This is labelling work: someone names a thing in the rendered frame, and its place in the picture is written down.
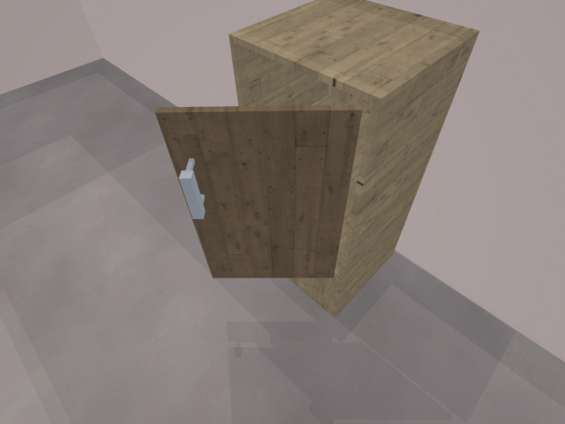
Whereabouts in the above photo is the handle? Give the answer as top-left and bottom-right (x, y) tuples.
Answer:
(179, 158), (205, 219)

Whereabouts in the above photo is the cupboard door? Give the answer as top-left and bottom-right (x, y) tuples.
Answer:
(155, 104), (363, 278)

